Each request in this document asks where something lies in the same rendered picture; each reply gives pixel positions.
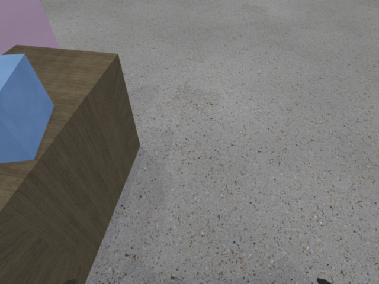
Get pedestal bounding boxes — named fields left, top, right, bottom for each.
left=0, top=45, right=140, bottom=284

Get carton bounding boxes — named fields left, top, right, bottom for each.
left=0, top=54, right=54, bottom=163

